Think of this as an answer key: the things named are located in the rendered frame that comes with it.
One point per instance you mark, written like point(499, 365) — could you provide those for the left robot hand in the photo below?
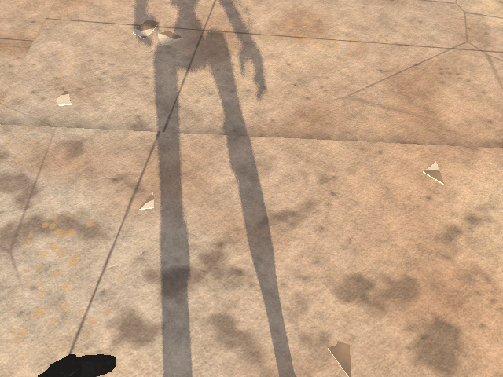
point(84, 366)

